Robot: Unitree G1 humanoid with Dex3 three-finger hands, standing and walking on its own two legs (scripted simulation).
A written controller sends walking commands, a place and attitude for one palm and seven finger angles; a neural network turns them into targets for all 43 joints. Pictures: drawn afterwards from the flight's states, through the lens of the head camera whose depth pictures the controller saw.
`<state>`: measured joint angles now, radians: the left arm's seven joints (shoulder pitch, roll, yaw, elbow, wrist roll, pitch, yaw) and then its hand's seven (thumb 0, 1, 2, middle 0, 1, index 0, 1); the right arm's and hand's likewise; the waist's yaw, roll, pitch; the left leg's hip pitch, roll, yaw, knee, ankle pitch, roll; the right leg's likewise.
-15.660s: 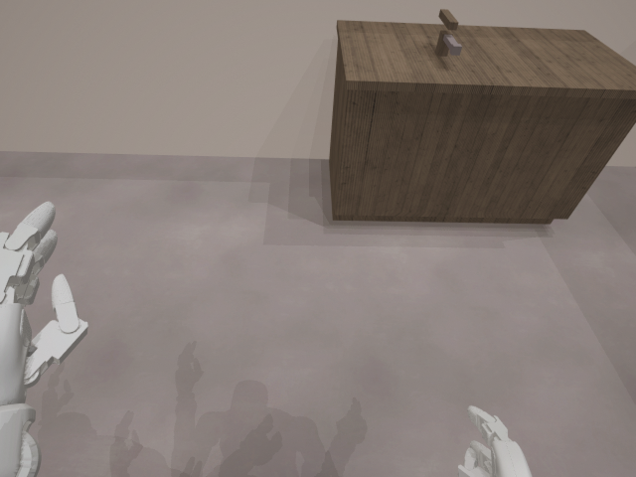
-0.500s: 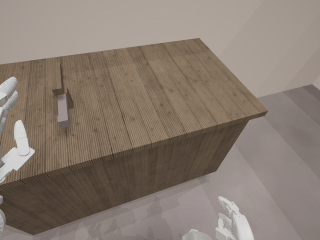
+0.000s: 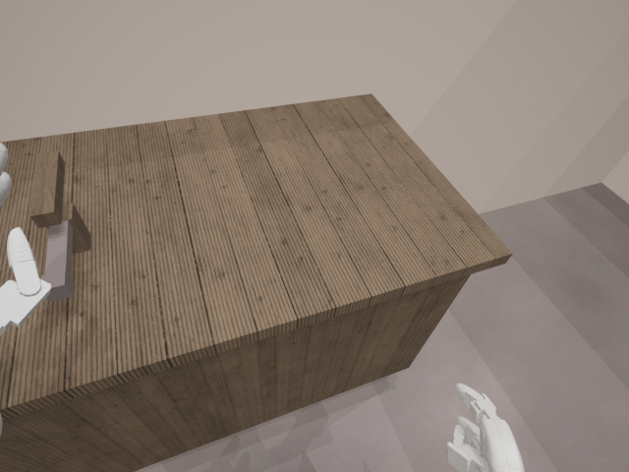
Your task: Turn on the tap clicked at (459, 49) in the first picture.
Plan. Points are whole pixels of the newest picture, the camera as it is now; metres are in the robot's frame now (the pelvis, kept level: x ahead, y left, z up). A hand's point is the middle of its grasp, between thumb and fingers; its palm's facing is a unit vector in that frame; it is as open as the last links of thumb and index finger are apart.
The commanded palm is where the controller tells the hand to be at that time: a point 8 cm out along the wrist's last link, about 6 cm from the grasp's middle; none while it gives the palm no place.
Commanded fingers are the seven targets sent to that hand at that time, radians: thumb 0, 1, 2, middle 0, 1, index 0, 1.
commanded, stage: come to a stop and stand still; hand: left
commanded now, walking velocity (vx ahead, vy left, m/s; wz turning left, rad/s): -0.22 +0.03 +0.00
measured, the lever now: (57, 286) +0.33 +0.36 +0.02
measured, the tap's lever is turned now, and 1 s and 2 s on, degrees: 0 0 0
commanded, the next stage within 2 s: none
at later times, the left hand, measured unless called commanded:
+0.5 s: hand out of the picture +0.21 +0.29 +0.21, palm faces +0.51 -0.79 -0.34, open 7.4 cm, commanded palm +0.13 +0.29 +0.19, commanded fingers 0.00 0.90 0.90 -0.20 -0.30 -0.20 -0.30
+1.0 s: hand out of the picture +0.10 +0.30 +0.19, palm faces +0.47 -0.82 -0.32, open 7.4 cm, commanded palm +0.04 +0.33 +0.19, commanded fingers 0.00 0.90 0.90 -0.20 -0.30 -0.20 -0.30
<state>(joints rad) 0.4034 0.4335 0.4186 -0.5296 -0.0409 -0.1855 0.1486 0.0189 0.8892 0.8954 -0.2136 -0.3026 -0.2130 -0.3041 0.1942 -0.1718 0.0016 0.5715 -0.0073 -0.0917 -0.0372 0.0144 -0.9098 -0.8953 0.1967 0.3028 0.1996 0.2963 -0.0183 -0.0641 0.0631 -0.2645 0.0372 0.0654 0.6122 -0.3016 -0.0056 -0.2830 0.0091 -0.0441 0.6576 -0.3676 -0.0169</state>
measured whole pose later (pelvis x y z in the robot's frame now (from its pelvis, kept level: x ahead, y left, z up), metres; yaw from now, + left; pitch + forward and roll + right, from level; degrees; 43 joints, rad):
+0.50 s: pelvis -0.03 +0.01 +0.01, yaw +0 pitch -2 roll -1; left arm 0.20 0.45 0.44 -0.34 -0.05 -0.24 0.13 0.02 0.89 0.90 -0.21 -0.30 -0.21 -0.30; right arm 0.18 -0.22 0.00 0.59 0.00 -0.15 -0.03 0.02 -0.91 -0.89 0.20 0.30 0.20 0.30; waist 0.05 -0.03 0.08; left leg -0.26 0.00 0.01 0.49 -0.20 0.02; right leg -0.25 0.02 -0.04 0.46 -0.16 -0.02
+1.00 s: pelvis -0.10 +0.04 +0.00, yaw +4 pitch -5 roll -2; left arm 0.31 0.35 0.34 -0.44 -0.01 -0.26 0.08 0.02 0.89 0.90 -0.21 -0.30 -0.21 -0.30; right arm 0.21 -0.20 0.02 0.63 -0.01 -0.16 0.00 0.02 -0.90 -0.89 0.20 0.30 0.21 0.30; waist 0.05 -0.02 0.07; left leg -0.39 -0.02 0.05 0.67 -0.41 0.01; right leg -0.33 0.01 0.02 0.55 -0.26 -0.02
